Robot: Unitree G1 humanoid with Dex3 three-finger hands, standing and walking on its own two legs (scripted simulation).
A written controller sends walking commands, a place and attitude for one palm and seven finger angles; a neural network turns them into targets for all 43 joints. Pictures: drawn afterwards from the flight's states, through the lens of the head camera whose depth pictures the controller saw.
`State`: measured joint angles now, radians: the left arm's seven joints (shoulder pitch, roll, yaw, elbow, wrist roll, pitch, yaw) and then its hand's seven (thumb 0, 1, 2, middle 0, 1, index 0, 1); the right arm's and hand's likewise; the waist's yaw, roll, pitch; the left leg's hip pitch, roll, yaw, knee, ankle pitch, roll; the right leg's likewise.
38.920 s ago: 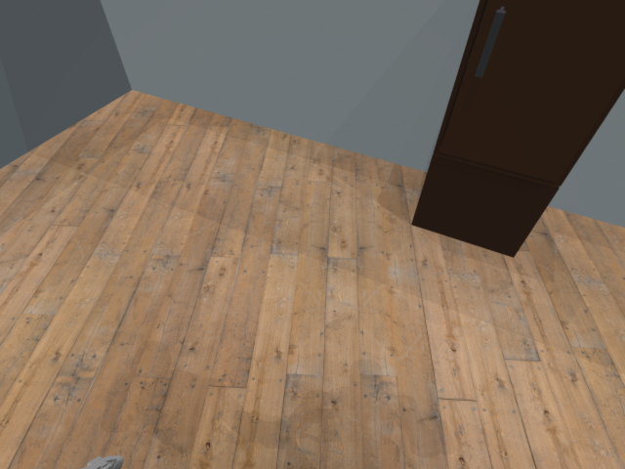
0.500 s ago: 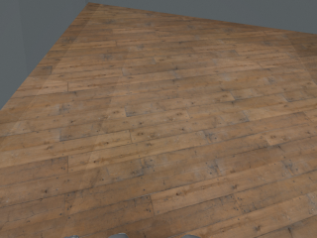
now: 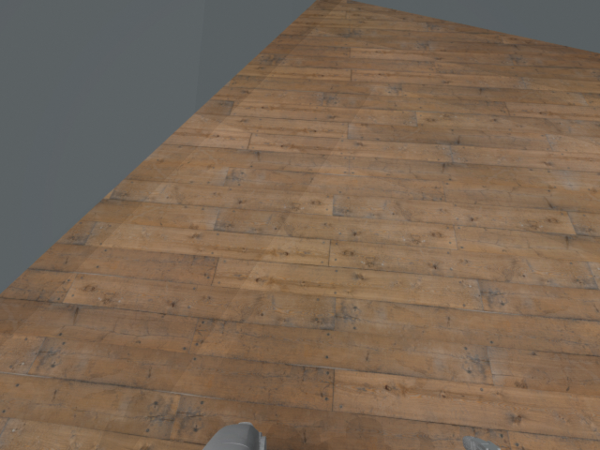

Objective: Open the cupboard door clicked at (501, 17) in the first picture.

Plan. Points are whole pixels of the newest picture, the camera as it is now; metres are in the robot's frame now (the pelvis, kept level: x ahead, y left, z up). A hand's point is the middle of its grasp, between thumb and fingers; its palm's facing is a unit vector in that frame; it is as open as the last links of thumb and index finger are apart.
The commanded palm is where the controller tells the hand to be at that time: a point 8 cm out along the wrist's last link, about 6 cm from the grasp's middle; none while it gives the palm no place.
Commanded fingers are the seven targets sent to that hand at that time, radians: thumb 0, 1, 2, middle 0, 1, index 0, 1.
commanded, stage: turn to face it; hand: left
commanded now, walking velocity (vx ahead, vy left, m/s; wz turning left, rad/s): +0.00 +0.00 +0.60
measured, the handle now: out of the picture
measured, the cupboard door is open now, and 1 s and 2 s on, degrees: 39 39 39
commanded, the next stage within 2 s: none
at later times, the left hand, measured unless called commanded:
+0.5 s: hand out of the picture +0.04 +0.19 -0.15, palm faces +0.32 -0.89 -0.31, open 7.4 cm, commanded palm none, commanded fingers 0.00 0.90 0.90 -0.20 -0.30 -0.20 -0.30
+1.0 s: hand out of the picture -0.04 +0.19 -0.16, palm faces +0.61 -0.74 -0.28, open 7.4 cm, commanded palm none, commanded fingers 0.00 0.90 0.90 -0.20 -0.30 -0.20 -0.30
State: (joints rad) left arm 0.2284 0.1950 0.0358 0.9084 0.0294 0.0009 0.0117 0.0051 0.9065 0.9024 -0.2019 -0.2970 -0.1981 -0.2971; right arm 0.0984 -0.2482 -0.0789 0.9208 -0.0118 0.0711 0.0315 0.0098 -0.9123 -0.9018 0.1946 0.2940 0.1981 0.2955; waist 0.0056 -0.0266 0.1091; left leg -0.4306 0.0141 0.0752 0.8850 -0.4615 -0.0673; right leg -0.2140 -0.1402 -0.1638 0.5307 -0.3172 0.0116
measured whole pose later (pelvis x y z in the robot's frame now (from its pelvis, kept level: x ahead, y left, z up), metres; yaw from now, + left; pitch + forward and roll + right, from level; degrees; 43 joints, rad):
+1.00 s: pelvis +0.02 -0.04 -0.01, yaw +37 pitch +1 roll +0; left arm 0.16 0.25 0.08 0.89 0.01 0.05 0.00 0.01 0.91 0.90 -0.20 -0.30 -0.19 -0.30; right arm 0.16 -0.22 -0.06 0.91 -0.03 0.04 0.00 0.01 -0.91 -0.90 0.20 0.29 0.20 0.30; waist 0.00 0.00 0.09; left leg -0.32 -0.01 -0.06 0.53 -0.23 -0.01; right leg -0.42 -0.06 -0.02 0.86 -0.44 0.07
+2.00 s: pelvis +0.08 -0.05 +0.00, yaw +74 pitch +0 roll +2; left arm 0.19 0.19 0.04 0.88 0.03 0.01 0.02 0.00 0.91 0.90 -0.20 -0.30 -0.20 -0.30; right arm 0.15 -0.24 -0.09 0.94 -0.01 0.08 0.03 0.01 -0.91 -0.90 0.20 0.29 0.20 0.30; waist -0.03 -0.01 0.11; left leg -0.47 0.00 0.04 1.02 -0.45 -0.07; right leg -0.20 -0.11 -0.14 0.52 -0.31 0.01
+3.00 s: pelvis +0.08 -0.02 -0.01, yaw +102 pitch +0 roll +1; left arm 0.25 0.23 0.07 1.01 0.02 0.05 -0.01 0.01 0.91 0.90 -0.20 -0.30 -0.20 -0.30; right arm 0.16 -0.18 -0.03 0.96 -0.03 -0.01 -0.01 0.01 -0.91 -0.90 0.20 0.29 0.20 0.30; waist 0.03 -0.04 0.08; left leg -0.25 -0.02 0.03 0.54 -0.29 0.03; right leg -0.41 -0.08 -0.07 1.02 -0.49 0.03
